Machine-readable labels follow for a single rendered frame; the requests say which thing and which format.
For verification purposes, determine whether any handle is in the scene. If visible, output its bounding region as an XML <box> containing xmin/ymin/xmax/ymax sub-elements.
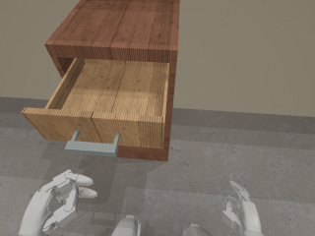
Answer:
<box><xmin>65</xmin><ymin>130</ymin><xmax>120</xmax><ymax>157</ymax></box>

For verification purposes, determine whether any robot thigh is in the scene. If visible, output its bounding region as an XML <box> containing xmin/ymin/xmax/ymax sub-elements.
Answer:
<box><xmin>182</xmin><ymin>226</ymin><xmax>212</xmax><ymax>236</ymax></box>
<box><xmin>111</xmin><ymin>217</ymin><xmax>142</xmax><ymax>236</ymax></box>

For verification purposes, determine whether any drawer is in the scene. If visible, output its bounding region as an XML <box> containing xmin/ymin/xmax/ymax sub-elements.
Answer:
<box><xmin>21</xmin><ymin>58</ymin><xmax>170</xmax><ymax>149</ymax></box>

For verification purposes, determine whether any robot left thigh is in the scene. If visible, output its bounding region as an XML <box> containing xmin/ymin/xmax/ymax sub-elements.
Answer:
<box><xmin>111</xmin><ymin>217</ymin><xmax>142</xmax><ymax>236</ymax></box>

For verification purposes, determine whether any robot right hand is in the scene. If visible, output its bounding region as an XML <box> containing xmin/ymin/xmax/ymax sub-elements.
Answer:
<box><xmin>222</xmin><ymin>180</ymin><xmax>262</xmax><ymax>236</ymax></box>

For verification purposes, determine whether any robot left hand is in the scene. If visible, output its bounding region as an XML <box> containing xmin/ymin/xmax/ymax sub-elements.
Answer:
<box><xmin>18</xmin><ymin>169</ymin><xmax>98</xmax><ymax>236</ymax></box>

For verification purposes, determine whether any cabinet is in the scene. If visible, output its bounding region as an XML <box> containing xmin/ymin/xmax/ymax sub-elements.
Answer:
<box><xmin>44</xmin><ymin>0</ymin><xmax>180</xmax><ymax>161</ymax></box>

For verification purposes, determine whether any robot right thigh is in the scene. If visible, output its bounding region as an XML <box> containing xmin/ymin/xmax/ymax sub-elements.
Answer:
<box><xmin>182</xmin><ymin>226</ymin><xmax>212</xmax><ymax>236</ymax></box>

